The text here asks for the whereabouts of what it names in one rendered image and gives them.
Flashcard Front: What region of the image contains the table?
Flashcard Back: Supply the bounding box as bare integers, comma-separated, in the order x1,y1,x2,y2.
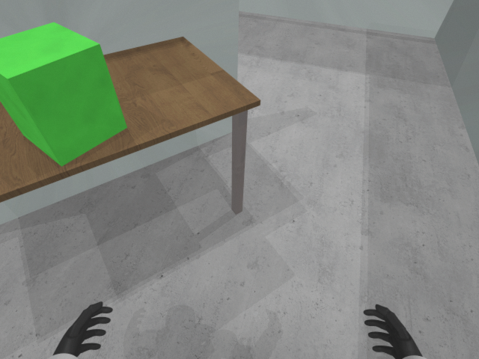
0,37,260,215

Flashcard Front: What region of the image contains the robot left hand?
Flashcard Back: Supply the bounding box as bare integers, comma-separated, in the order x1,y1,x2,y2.
53,302,113,357

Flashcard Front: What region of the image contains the robot right hand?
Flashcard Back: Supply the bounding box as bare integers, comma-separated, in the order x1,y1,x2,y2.
364,304,423,359

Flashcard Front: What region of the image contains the carton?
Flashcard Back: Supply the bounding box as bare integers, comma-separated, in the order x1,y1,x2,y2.
0,22,127,167

